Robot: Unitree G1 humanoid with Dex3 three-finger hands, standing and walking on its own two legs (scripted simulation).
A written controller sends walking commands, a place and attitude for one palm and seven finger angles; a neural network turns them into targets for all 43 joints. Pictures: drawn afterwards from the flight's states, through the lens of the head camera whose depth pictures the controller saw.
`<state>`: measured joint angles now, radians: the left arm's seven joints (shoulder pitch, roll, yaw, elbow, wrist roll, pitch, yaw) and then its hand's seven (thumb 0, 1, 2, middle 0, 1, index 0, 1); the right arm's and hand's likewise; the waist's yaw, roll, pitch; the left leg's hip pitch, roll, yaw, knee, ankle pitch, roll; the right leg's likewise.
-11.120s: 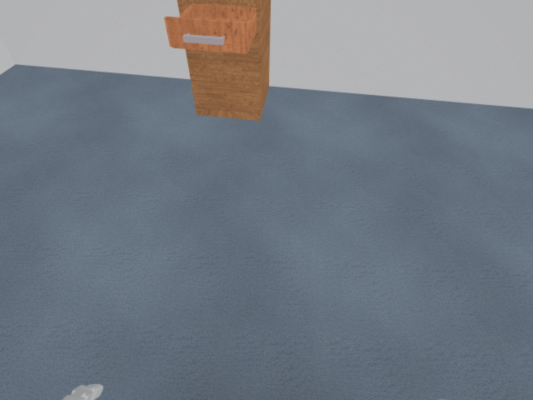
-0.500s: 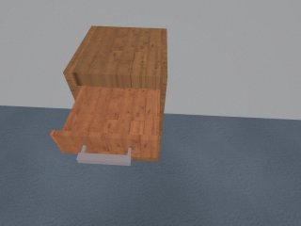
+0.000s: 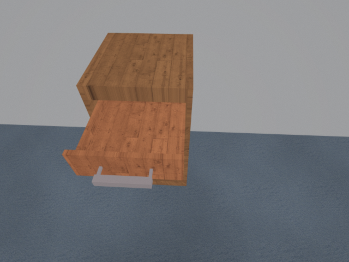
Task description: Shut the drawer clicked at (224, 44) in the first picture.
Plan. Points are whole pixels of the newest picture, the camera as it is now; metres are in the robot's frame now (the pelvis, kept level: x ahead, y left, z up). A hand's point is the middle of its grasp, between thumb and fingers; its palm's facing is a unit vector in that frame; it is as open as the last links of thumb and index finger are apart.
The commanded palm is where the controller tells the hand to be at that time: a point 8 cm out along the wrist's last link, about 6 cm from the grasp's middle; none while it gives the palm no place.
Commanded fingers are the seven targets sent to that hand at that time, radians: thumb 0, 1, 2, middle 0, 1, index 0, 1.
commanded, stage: look again from close up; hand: left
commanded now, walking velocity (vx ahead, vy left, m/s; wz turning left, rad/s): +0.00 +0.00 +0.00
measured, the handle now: (124, 175) +0.40 +0.20 -0.14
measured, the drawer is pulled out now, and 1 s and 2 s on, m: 0.26 0.26 0.26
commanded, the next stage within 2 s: shuffle to correct the standing spot in 0.42 s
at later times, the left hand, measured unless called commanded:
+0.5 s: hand out of the picture +0.00 +0.15 -0.17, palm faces +0.04 -0.98 -0.19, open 7.4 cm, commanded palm none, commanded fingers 0.00 0.90 0.90 -0.20 -0.30 -0.20 -0.30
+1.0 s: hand out of the picture +0.02 +0.16 -0.18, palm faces +0.06 -0.98 -0.20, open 7.4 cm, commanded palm none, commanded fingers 0.00 0.90 0.90 -0.20 -0.30 -0.20 -0.30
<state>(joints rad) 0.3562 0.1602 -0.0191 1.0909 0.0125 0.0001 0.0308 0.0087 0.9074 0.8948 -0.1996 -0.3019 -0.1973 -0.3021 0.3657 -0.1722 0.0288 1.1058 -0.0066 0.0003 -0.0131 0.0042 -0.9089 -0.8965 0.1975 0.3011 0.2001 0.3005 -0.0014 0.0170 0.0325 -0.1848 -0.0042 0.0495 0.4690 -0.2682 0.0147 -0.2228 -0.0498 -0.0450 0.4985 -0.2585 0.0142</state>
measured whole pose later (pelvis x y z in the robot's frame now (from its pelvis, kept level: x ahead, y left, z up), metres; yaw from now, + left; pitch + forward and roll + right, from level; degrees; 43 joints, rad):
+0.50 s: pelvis +0.01 -0.01 +0.00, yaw +0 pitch -2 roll +1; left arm 0.32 0.12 -0.02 1.12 0.01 -0.02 0.04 0.01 0.91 0.89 -0.20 -0.30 -0.20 -0.30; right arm 0.30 -0.14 0.03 1.13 0.00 -0.02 -0.03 0.01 -0.91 -0.90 0.20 0.30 0.20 0.30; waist 0.00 0.01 0.03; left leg -0.13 0.01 0.03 0.43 -0.27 -0.01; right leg -0.17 -0.03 -0.06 0.47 -0.27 0.00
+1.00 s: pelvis +0.06 -0.01 -0.01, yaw +0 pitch -1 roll +1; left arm 0.35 0.13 0.01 1.13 0.01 -0.02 0.04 0.01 0.91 0.89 -0.20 -0.30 -0.20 -0.30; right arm 0.36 -0.13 0.03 1.15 -0.01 -0.03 -0.05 0.00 -0.91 -0.90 0.20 0.30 0.20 0.30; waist 0.01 0.00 0.02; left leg -0.12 0.00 0.04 0.53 -0.37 0.00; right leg -0.16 -0.05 -0.06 0.57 -0.38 0.01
